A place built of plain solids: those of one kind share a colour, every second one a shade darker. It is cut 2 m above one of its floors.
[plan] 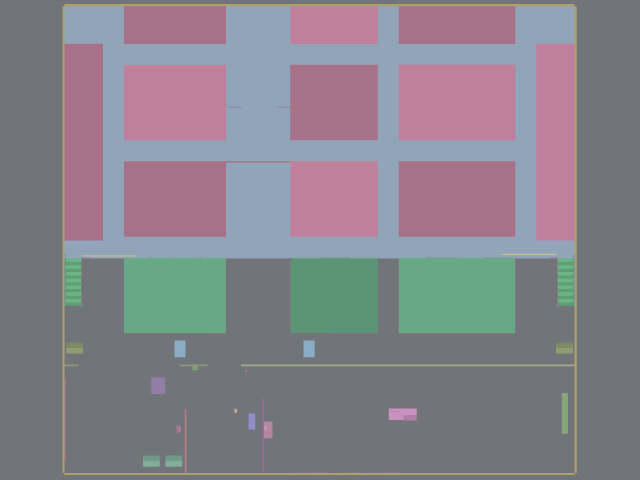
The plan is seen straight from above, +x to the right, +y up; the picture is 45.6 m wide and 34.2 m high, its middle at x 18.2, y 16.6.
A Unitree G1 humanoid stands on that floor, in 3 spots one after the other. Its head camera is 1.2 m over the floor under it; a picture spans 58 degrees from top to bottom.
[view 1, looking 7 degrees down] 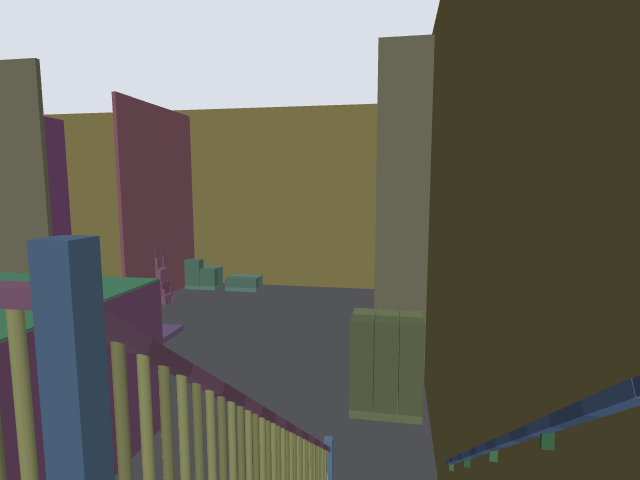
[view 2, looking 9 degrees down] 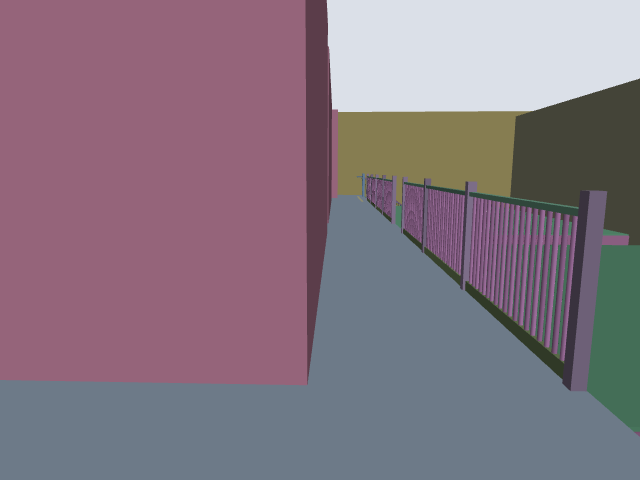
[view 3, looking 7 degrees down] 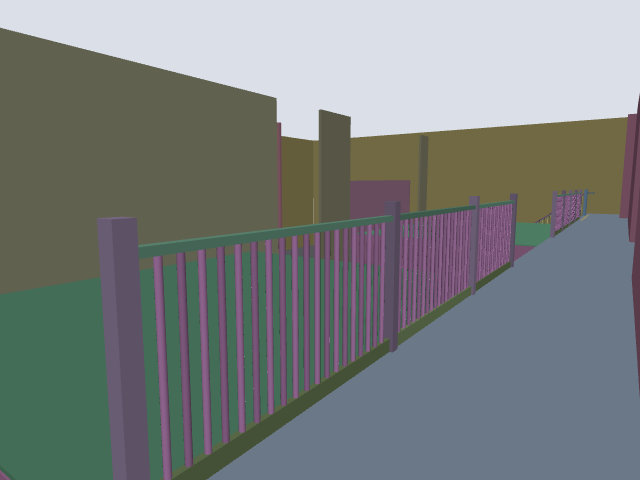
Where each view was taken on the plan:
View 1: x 0.61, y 16.08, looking -80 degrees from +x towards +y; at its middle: wall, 16.45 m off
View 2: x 13.79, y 16.68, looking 2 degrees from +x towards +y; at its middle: units_deck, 4.40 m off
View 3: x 23.06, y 16.68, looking -145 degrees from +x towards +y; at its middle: deck_edge_guard_bal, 2.34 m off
